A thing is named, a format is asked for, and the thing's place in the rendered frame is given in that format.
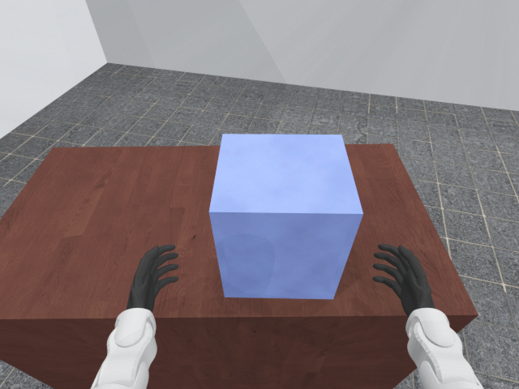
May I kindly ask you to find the carton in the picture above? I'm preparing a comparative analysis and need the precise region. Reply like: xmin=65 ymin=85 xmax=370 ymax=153
xmin=209 ymin=134 xmax=363 ymax=299

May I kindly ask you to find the robot right hand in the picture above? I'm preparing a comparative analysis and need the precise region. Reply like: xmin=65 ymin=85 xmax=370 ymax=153
xmin=372 ymin=244 xmax=435 ymax=317

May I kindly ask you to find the robot right forearm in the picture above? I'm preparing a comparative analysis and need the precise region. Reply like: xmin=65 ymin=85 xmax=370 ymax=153
xmin=405 ymin=308 xmax=484 ymax=389

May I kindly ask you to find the robot left forearm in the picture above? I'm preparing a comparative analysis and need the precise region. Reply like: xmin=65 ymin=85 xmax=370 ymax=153
xmin=91 ymin=308 xmax=157 ymax=389

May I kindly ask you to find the pedestal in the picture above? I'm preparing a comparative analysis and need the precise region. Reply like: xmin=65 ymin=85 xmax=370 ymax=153
xmin=0 ymin=143 xmax=478 ymax=389

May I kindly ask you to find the robot left hand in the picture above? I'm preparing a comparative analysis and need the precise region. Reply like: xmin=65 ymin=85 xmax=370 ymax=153
xmin=127 ymin=245 xmax=178 ymax=312

